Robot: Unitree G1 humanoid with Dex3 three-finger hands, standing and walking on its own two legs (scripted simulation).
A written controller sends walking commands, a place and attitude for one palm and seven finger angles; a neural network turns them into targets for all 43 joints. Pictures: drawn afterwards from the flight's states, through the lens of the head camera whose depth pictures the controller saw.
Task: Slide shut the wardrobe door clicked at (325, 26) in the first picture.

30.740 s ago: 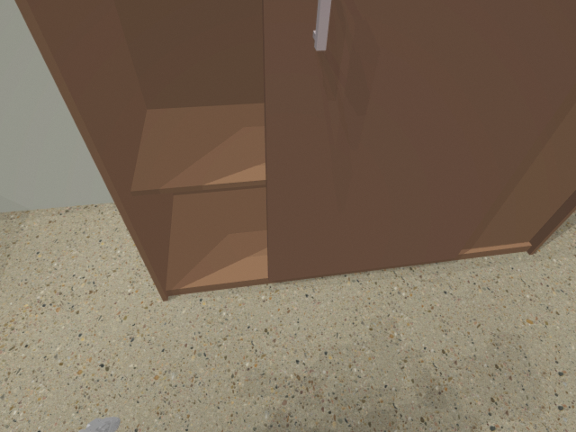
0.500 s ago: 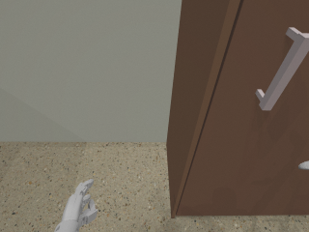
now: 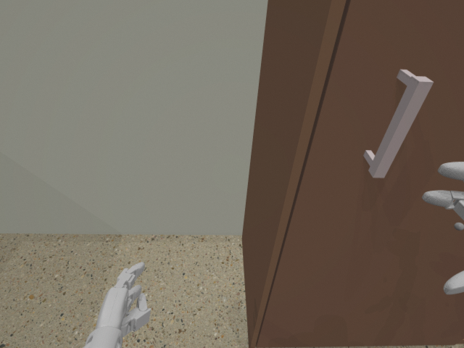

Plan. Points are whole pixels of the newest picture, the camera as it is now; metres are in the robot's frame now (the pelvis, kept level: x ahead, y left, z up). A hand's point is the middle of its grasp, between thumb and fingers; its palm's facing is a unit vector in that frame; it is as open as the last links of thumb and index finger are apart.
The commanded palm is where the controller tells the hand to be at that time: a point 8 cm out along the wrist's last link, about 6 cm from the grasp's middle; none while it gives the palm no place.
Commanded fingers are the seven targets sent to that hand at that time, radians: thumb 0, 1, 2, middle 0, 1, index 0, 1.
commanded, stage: draw the hand back to the body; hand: right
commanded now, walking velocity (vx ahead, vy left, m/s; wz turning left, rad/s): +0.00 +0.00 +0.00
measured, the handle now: (390, 126) +0.35 -0.24 +0.27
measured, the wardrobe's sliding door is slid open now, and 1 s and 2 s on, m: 0.00 0.00 0.00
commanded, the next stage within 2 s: step back with the hand held close in 1.26 s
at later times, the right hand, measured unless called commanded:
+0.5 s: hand (441, 242) +0.20 -0.27 +0.19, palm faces +0.53 +0.78 -0.32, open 12.6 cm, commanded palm +0.14 -0.30 +0.20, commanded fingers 0.00 -0.25 -0.58 0.22 0.68 0.22 0.68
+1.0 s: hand (398, 243) +0.22 -0.24 +0.16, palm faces +0.42 +0.83 -0.37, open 7.9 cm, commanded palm +0.17 -0.28 +0.18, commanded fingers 0.00 -0.90 -0.90 0.20 0.30 0.20 0.30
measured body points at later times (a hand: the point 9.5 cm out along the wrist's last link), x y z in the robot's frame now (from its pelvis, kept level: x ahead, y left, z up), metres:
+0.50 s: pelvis -0.01 +0.01 +0.00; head -0.03 +0.02 +0.45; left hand +0.16 +0.23 -0.09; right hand +0.16 -0.31 +0.21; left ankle +0.00 +0.11 -0.74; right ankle +0.01 -0.06 -0.74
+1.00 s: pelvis +0.02 +0.02 +0.00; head +0.00 +0.03 +0.45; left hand +0.21 +0.24 -0.07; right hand +0.19 -0.28 +0.18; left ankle +0.00 +0.11 -0.74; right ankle +0.01 -0.06 -0.74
